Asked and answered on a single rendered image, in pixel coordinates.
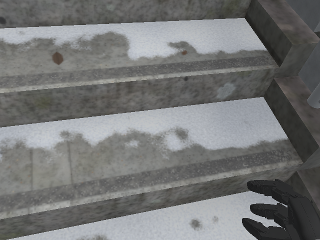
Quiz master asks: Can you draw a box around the right robot hand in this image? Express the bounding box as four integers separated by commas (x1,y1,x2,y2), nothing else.
242,179,320,240

